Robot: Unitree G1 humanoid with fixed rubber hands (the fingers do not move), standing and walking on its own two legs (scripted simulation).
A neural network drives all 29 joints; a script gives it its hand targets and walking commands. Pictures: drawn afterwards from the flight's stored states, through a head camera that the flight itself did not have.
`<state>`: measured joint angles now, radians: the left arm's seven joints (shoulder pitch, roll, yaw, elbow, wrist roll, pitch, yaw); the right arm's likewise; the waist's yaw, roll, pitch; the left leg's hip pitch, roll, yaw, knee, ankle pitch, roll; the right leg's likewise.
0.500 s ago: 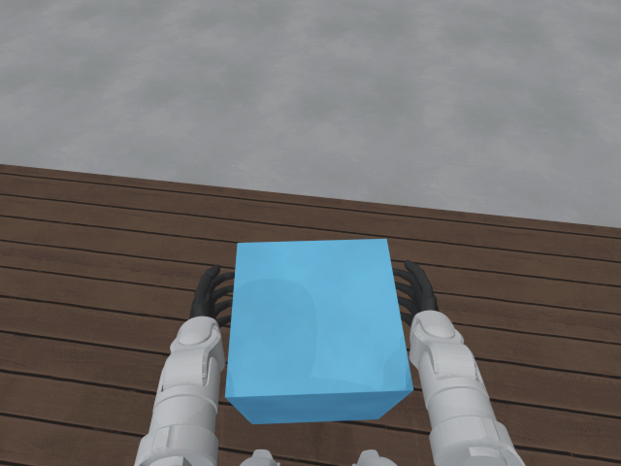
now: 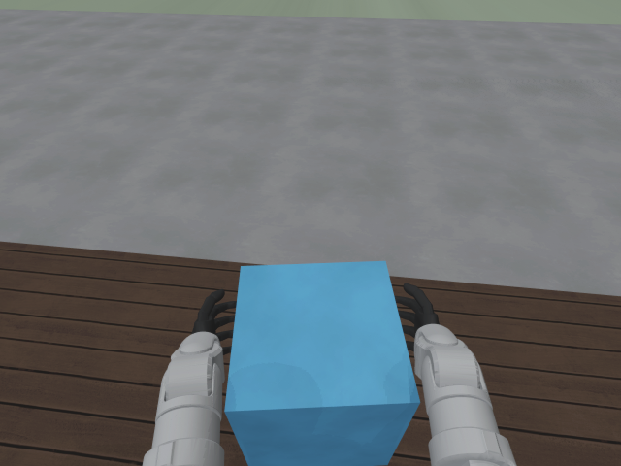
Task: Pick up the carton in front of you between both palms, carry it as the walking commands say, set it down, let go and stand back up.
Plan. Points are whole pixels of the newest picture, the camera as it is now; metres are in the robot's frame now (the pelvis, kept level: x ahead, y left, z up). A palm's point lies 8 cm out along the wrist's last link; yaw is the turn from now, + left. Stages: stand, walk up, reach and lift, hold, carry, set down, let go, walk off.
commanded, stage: reach and lift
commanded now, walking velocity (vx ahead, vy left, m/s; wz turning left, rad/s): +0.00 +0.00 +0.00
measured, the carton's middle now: (316, 369) +0.29 +0.00 -0.05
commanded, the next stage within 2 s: hold in 0.84 s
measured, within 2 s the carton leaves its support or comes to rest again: neither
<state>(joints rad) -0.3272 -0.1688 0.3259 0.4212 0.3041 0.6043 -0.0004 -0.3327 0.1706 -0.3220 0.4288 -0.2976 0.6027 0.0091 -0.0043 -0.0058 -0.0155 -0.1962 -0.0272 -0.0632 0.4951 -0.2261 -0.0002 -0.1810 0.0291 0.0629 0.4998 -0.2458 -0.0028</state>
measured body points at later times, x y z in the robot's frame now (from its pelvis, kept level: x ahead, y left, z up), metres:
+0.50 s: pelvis +0.01 +0.00 +0.01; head -0.01 +0.00 +0.45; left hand +0.32 +0.15 +0.03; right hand +0.32 -0.15 +0.03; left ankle +0.03 +0.12 -0.74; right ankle +0.02 -0.12 -0.74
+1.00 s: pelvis +0.01 +0.00 +0.01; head -0.03 +0.00 +0.46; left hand +0.31 +0.15 +0.05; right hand +0.31 -0.15 +0.05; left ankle +0.03 +0.12 -0.74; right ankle +0.02 -0.12 -0.74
